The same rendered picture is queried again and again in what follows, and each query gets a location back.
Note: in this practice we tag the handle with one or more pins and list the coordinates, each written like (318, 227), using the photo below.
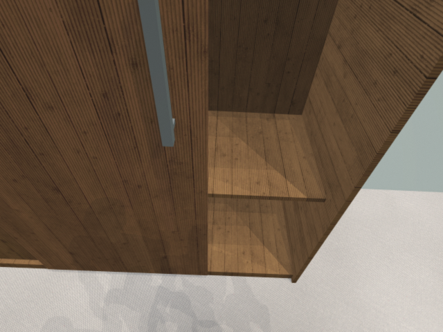
(152, 31)

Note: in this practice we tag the wardrobe door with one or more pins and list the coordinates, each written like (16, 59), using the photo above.
(85, 183)
(11, 249)

